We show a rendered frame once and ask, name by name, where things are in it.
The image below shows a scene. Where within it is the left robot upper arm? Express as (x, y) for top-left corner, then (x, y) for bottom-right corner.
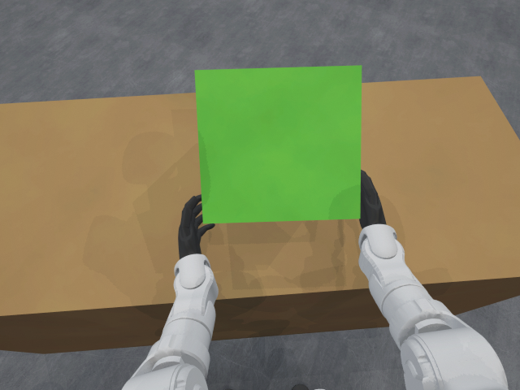
(122, 363), (208, 390)

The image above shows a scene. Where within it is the left robot hand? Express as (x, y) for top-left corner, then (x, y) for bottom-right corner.
(178, 194), (215, 259)

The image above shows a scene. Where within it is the pedestal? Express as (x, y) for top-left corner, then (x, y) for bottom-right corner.
(0, 76), (520, 354)

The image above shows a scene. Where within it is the right robot hand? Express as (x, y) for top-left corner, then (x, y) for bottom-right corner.
(359, 170), (387, 229)

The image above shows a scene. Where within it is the carton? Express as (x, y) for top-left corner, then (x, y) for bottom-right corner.
(194, 65), (362, 223)

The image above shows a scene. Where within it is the right robot upper arm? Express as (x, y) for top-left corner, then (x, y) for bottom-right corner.
(401, 327), (509, 390)

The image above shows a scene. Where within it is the left robot forearm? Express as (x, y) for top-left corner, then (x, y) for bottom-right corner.
(130, 254), (219, 380)

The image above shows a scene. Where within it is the right robot forearm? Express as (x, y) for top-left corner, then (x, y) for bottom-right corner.
(358, 224), (508, 387)

